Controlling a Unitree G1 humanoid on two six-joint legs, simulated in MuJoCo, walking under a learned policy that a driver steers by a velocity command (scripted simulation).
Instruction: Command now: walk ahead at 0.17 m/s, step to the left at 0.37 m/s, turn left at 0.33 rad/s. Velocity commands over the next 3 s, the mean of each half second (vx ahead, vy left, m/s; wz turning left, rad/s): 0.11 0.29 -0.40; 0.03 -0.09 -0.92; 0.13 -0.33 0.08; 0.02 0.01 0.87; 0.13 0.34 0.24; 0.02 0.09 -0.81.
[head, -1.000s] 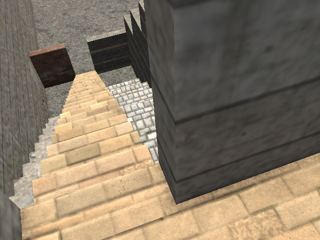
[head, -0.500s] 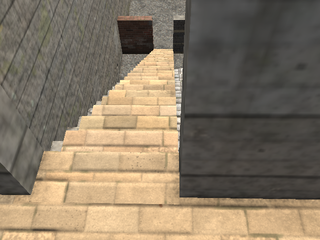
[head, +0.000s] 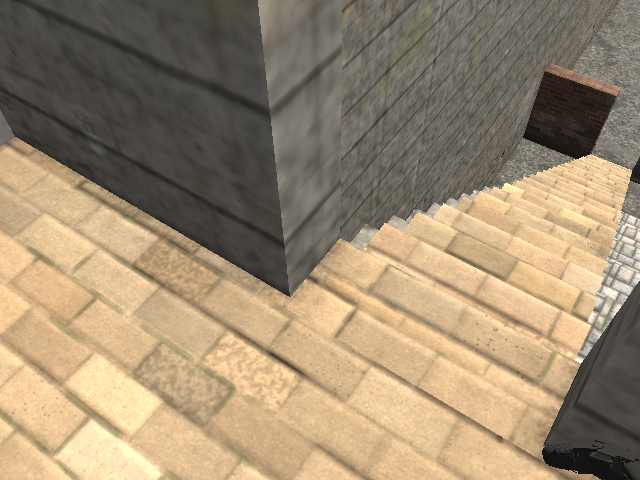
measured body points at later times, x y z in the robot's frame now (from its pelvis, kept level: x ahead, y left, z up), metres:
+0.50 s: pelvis +0.04 +0.18 -0.01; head +0.07 +0.14 +0.43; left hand +0.22 +0.41 -0.12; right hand +0.05 -0.08 -0.17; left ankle +0.03 +0.17 -0.73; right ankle +0.02 +0.12 -0.72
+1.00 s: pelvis +0.01 +0.24 +0.01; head +0.05 +0.26 +0.45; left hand +0.33 +0.35 -0.10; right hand -0.17 -0.03 -0.07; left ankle +0.13 +0.35 -0.73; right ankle -0.11 +0.13 -0.60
